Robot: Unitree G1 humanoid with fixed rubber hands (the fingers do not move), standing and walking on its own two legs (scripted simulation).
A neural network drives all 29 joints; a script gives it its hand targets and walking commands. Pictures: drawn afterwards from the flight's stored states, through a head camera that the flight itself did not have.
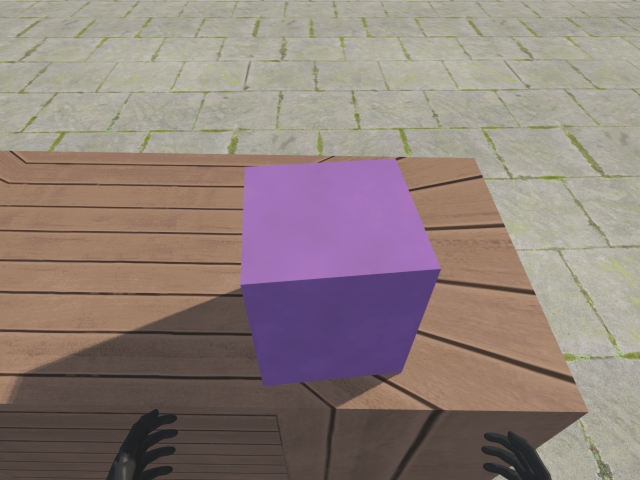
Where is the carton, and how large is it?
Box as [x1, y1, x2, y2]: [240, 159, 440, 385]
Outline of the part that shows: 395,159 245,167 240,285 263,385 401,371 437,278 440,267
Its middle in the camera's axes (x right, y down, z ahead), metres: +0.01 +0.05 +0.56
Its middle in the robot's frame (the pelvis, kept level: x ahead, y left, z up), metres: +0.40 +0.05 +0.03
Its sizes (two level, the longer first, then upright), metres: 0.210 0.200 0.250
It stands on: a pedestal, 0.68 m high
